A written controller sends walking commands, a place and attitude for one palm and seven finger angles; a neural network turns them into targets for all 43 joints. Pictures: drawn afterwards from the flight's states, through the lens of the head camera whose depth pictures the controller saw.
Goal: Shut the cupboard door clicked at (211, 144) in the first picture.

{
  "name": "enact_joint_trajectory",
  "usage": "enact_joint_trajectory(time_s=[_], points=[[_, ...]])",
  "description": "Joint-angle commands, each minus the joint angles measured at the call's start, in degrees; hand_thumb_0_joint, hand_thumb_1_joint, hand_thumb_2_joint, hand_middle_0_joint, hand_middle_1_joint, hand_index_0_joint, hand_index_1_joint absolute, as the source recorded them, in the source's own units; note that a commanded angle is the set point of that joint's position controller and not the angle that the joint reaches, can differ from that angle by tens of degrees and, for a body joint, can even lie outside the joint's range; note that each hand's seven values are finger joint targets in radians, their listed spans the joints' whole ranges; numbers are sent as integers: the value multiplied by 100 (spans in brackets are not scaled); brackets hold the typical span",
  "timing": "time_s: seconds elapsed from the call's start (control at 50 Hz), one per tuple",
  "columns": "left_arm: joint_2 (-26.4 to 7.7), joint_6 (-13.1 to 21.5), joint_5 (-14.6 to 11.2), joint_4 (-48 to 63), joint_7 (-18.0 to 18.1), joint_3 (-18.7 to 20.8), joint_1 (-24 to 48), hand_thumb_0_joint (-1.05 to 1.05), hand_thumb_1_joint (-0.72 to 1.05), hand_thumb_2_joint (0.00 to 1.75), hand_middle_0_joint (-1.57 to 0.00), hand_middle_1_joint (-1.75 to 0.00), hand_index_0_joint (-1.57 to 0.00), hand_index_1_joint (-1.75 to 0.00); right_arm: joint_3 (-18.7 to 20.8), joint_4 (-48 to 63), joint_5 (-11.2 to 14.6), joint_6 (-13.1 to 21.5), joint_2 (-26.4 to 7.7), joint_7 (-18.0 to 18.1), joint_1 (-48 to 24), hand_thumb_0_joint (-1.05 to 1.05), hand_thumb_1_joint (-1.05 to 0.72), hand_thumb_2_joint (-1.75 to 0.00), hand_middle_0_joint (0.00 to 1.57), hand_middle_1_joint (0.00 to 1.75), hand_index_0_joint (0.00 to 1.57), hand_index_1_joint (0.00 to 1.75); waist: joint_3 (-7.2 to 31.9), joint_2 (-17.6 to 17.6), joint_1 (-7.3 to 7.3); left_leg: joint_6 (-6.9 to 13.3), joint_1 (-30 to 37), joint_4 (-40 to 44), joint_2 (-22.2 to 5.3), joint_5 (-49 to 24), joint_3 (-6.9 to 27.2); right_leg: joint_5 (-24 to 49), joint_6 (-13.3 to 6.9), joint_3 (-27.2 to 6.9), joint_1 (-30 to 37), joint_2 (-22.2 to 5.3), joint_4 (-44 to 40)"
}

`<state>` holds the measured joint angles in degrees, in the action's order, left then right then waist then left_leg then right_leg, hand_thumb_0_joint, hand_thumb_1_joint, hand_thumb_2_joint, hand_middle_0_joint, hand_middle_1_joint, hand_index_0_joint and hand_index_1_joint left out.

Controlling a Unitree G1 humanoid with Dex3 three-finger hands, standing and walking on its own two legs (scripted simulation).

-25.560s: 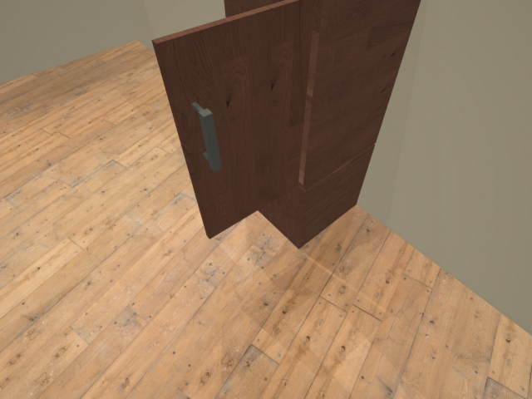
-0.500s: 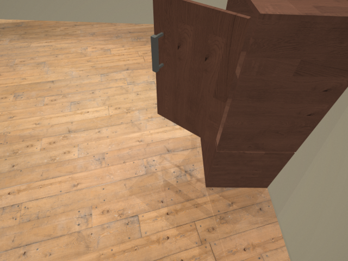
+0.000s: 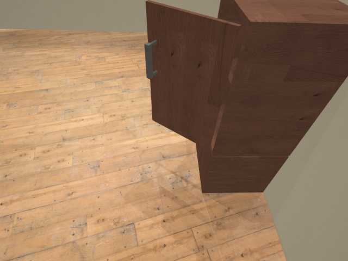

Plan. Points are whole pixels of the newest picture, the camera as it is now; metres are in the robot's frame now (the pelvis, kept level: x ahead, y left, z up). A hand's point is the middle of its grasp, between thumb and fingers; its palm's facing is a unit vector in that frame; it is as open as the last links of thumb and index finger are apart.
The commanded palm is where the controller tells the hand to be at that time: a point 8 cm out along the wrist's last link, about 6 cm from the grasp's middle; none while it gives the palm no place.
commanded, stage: look to check the result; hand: left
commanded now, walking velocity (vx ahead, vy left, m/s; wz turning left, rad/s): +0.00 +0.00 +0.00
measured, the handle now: (152, 60) +0.84 +0.13 +0.04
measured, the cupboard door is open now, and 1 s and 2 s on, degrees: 53 53 53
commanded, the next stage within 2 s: walk to a spot facing it in 0.56 s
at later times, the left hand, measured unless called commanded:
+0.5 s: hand out of the picture -0.03 +0.17 -0.18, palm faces +0.03 -0.98 -0.19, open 7.4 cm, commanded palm none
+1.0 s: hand out of the picture +0.02 +0.19 -0.20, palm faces +0.17 -0.96 -0.20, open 7.4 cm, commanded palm none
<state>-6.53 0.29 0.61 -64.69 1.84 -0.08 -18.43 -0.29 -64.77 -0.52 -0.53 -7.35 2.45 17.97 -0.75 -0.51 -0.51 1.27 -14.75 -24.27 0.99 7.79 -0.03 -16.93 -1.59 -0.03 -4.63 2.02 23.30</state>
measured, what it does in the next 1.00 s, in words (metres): stands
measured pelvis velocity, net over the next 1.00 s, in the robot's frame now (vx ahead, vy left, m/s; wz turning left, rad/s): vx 0.01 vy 0.00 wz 0.16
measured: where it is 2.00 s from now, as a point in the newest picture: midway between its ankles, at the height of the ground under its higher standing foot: outside the picture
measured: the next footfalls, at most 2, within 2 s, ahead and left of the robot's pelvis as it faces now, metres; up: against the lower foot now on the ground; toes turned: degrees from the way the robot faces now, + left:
right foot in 1.42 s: +0.13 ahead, -0.11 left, +0.00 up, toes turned +40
left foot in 1.72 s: -0.05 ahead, +0.09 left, +0.00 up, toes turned +40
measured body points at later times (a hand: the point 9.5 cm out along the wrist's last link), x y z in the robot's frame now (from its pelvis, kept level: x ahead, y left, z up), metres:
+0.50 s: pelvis +0.01 +0.00 +0.00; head +0.02 +0.00 +0.45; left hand -0.03 +0.22 -0.16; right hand +0.01 -0.23 -0.16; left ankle +0.06 +0.10 -0.74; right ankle -0.05 -0.10 -0.74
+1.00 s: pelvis +0.01 +0.00 -0.02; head +0.03 +0.02 +0.43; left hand +0.01 +0.24 -0.18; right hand +0.04 -0.24 -0.17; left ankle +0.05 +0.10 -0.74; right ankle -0.04 -0.10 -0.74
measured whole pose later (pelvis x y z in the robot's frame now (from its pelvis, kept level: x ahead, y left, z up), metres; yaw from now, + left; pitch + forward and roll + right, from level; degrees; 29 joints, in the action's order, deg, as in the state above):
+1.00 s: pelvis +0.01 +0.00 -0.02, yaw +9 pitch -3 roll -1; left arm -10.9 -1.5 1.4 -58.6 1.9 3.0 -14.4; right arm 1.9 -60.1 -0.9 -3.6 -9.8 0.8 16.1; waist -5.2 -1.0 -1.6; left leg 0.2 -20.1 -39.8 -0.2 16.3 -1.8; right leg -26.1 -1.5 8.3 -5.9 -0.1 34.9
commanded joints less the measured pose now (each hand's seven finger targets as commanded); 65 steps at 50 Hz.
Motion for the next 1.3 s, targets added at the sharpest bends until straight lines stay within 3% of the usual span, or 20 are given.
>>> enact_joint_trajectory(time_s=[0.0,0.2,0.38,0.62,0.72,0.78,0.82,0.84,0.88,0.92,0.94,0.96,0.98,1.0,1.02,1.04,1.08,1.1,1.16,1.28], points=[[-619,21,-15,9,65,126,-576,0,90,90,-20,-30,-20,-30,102,149,-21,56,-564,21,289,0,-90,-90,20,30,20,30,-493,122,18,87,351,417,-580,-192,599,337,-129,-478,-821,-642,-622],[-664,11,-17,-19,57,121,-593,0,90,90,-20,-30,-20,-30,109,156,-17,34,-648,21,228,0,-90,-90,20,30,20,30,-528,95,7,90,442,454,-595,-49,607,210,-131,-480,-859,-636,-680],[-783,50,-13,-13,61,128,-501,0,90,90,-20,-30,-20,-30,132,157,-7,52,-783,18,86,0,-90,-90,20,30,20,30,-440,-56,-9,99,606,371,-627,-419,559,523,-123,-512,-774,-659,-709],[-998,66,-3,40,47,159,-334,0,90,90,-20,-30,-20,-30,148,196,3,65,-965,12,-132,0,-90,-90,20,30,20,30,-394,38,16,85,668,350,-646,-584,530,772,-122,-516,-630,-694,-792],[-889,-2,-13,104,83,191,-342,0,90,90,-20,-30,-20,-30,118,241,-12,7,-756,-7,-62,0,-90,-90,20,30,20,30,-398,21,33,42,337,113,-573,-830,534,1085,-74,-312,-419,-802,-461],[-1050,-68,-4,289,91,321,-274,0,90,90,-20,-30,-20,-30,193,399,-36,-63,-851,-31,-186,0,-90,-90,20,30,20,30,-432,38,68,42,-176,-261,-461,-639,607,1011,-210,-275,-354,-1006,-198],[-1182,-82,25,430,95,403,-185,0,90,90,-20,-30,-20,-30,241,533,-39,-100,-845,-57,-202,0,-90,-90,20,30,20,30,-330,-255,68,-7,-432,-759,-330,-540,449,1180,-392,-357,-279,-1321,-155],[-1255,-92,33,537,96,446,-91,0,90,90,-20,-30,-20,-30,268,604,-48,-124,-820,-72,-225,0,-90,-90,20,30,20,30,-365,-435,57,-47,-578,-1144,-264,-296,337,1336,-532,-439,-304,-1560,-167],[-1313,-94,60,732,99,491,124,0,90,90,-20,-30,-20,-30,344,764,-72,-190,-821,-106,-346,0,-90,-90,20,30,20,30,-563,-630,8,-148,-785,-2004,-261,983,85,1881,-857,-531,-519,-2007,-163],[-1375,-113,103,877,106,540,271,0,90,90,-20,-30,-20,-30,377,914,-63,-214,-828,-156,-402,0,-90,-90,20,30,20,30,-704,-627,-14,-179,-878,-2090,-395,1556,-80,2531,-920,-298,-557,-2190,118],[-1463,-109,96,940,95,558,340,0,90,90,-20,-30,-20,-30,380,957,-59,-201,-819,-181,-340,0,-90,-90,20,30,20,30,-722,-444,-82,-162,-677,-1584,-450,1237,-91,2843,-779,-52,-566,-2126,542],[-1466,-110,71,1000,70,565,291,0,90,90,-20,-30,-20,-30,391,943,-81,-182,-918,-189,-107,0,-90,-90,20,30,20,30,-499,-22,-159,-28,-173,-1055,-517,39,110,2733,-451,325,-784,-1825,1257],[-1316,-129,19,1094,56,562,129,0,90,90,-20,-30,-20,-30,428,954,-140,-132,-1183,-178,201,0,-90,-90,20,30,20,30,-213,1023,-218,438,239,-388,-1149,-2012,1287,1656,56,797,-1212,-1135,2317],[-1140,-151,-28,1258,76,507,169,0,90,90,-20,-30,-20,-30,494,931,-175,-123,-1491,-142,450,0,-90,-90,20,30,20,30,-5,1858,-270,1108,484,420,-1983,-2568,2824,-1780,255,738,-1811,-390,3507],[-1227,-208,29,1390,96,486,600,0,90,90,-20,-30,-20,-30,496,871,-152,-129,-1605,-108,515,0,-90,-90,20,30,20,30,31,1443,-339,1231,328,748,-2098,-1576,3250,-2104,195,55,-2038,-422,4115],[-1213,-211,44,1471,70,520,776,0,90,90,-20,-30,-20,-30,524,977,-164,-125,-1638,-89,399,0,-90,-90,20,30,20,30,46,930,-318,1164,126,893,-2090,-365,3238,-1743,209,-181,-2216,-513,4364],[-1152,-169,67,1530,1,530,841,0,90,90,-20,-30,-20,-30,510,1149,-169,-84,-1551,-72,-25,0,-90,-90,20,30,20,30,3,431,-147,977,-55,937,-1704,476,2781,-1010,300,-256,-2367,-581,4202],[-1114,-158,76,1546,-25,531,816,0,90,90,-20,-30,-20,-30,514,1183,-163,-67,-1543,-70,-121,0,-90,-90,20,30,20,30,65,458,-113,887,26,902,-1532,404,2518,-841,342,-208,-2380,-557,3991],[-1113,-176,78,1620,-54,530,744,0,90,90,-20,-30,-20,-30,549,1264,-144,-73,-1589,-84,-203,0,-90,-90,20,30,20,30,391,663,-102,819,262,871,-1299,348,2346,-799,424,-120,-2238,-419,3399],[-1187,-231,89,1797,-53,525,769,0,90,90,-20,-30,-20,-30,685,1444,-170,-211,-1762,-165,-397,0,-90,-90,20,30,20,30,279,1105,-124,641,-122,995,-985,1214,2533,-884,440,47,-1792,-126,2426]])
